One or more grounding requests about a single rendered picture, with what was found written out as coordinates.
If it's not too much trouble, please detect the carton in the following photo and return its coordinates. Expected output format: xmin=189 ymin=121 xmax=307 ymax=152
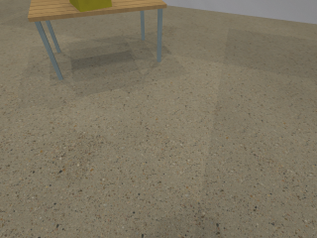
xmin=69 ymin=0 xmax=112 ymax=12

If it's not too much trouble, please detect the table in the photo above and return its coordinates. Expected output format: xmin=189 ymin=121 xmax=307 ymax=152
xmin=28 ymin=0 xmax=167 ymax=80

